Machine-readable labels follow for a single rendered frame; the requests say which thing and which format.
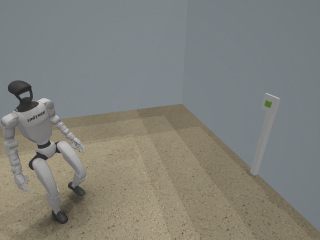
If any robot right upper arm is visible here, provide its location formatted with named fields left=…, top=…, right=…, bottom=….
left=1, top=112, right=19, bottom=149

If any robot right forearm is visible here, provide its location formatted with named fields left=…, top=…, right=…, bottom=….
left=4, top=141, right=23, bottom=175

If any robot right hand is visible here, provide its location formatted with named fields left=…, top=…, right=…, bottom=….
left=14, top=173, right=30, bottom=193

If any button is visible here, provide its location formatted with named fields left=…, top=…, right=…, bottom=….
left=264, top=100, right=272, bottom=108

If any left robot foot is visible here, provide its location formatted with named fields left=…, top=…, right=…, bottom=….
left=68, top=181, right=85, bottom=196

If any robot head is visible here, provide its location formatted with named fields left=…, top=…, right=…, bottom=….
left=8, top=80, right=39, bottom=113

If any robot left hand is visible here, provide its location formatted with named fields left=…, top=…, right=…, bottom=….
left=71, top=137, right=85, bottom=153

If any panel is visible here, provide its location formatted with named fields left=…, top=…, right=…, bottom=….
left=250, top=93, right=280, bottom=176

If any robot left upper arm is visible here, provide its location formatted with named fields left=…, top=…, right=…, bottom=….
left=38, top=98, right=60, bottom=125

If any robot left forearm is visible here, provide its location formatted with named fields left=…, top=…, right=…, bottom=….
left=55, top=119, right=75, bottom=140

